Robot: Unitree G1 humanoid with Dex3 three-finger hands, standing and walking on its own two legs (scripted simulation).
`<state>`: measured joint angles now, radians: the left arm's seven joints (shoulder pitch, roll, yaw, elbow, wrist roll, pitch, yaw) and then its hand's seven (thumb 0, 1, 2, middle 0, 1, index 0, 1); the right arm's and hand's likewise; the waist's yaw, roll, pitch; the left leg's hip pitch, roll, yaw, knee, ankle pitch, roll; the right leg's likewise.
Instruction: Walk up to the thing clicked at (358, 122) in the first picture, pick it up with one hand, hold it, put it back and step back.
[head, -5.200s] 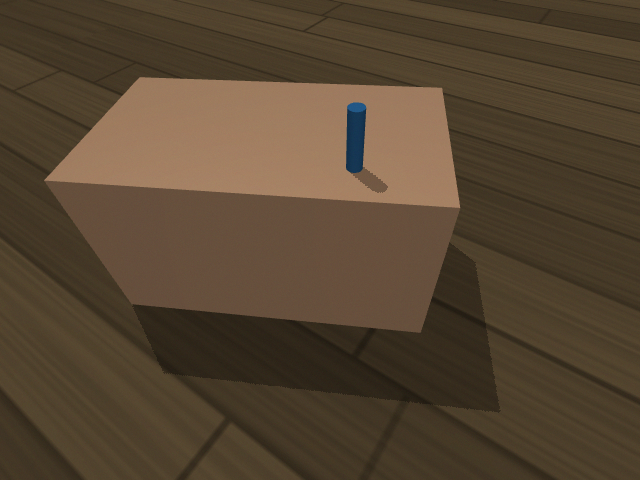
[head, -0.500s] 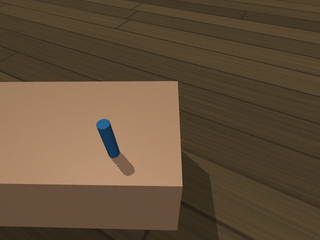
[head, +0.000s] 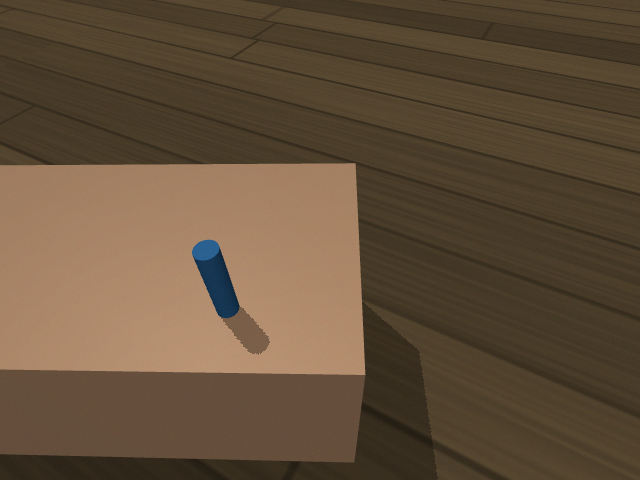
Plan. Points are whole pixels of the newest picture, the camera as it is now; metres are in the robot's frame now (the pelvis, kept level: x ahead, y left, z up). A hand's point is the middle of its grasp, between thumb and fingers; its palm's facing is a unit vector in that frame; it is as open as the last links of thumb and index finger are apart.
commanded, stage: stand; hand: left
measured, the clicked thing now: (217, 281) +0.46 +0.23 -0.10
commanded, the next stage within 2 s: go down in 0.78 s
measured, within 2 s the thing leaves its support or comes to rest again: neither
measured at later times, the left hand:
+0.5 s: hand out of the picture +0.07 +0.25 -0.16, palm faces -0.02 -0.94 -0.34, open 7.4 cm
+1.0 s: hand out of the picture +0.11 +0.24 -0.15, palm faces +0.02 -0.94 -0.33, open 8.4 cm
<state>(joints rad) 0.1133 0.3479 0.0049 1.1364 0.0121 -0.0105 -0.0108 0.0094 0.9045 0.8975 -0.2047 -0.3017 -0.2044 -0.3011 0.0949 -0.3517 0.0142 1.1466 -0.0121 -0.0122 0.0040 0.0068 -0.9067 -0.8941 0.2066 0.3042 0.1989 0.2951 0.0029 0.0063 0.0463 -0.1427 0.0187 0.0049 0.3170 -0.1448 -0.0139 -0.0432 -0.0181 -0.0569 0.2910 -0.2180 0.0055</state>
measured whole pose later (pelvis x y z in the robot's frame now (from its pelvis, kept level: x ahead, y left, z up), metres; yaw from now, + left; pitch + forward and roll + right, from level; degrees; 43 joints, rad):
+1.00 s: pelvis -0.01 +0.00 -0.01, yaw -1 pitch +1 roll +0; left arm 0.08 0.32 0.02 0.99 -0.04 -0.01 0.01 0.01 0.80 0.79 -0.13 -0.21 -0.14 -0.21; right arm 0.07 -0.33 -0.02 0.99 0.06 -0.08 -0.03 0.01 -0.80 -0.79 0.15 0.22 0.14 0.21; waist 0.00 0.02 0.07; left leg -0.26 0.03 0.01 0.43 -0.18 -0.01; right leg -0.18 -0.02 -0.05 0.43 -0.26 0.00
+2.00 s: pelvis +0.01 +0.01 -0.04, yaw -1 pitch +10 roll -1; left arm 0.25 0.36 0.20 0.37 -0.02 0.40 -0.07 0.00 -0.57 0.01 -0.09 -0.06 -0.10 -0.05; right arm 0.30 -0.25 -0.09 0.48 0.02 -0.10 -0.06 -0.01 0.52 -0.04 0.06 0.06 0.05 0.05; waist -0.02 0.02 -0.10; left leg -0.60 0.03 0.01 0.82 -0.40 0.00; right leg -0.49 -0.02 -0.04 0.78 -0.46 0.02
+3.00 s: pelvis -0.01 +0.01 -0.06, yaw -1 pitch +12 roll -2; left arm -0.02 0.58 0.43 0.48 -0.12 0.28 -0.28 -0.01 -0.59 0.04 -0.07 -0.06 -0.07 -0.07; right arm 0.37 -0.24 -0.01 0.40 0.03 -0.17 -0.14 -0.01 0.51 -0.05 0.06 0.06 0.05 0.05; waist -0.03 0.02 -0.13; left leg -0.74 0.04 -0.01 0.96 -0.42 0.00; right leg -0.64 -0.01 -0.05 0.93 -0.50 0.01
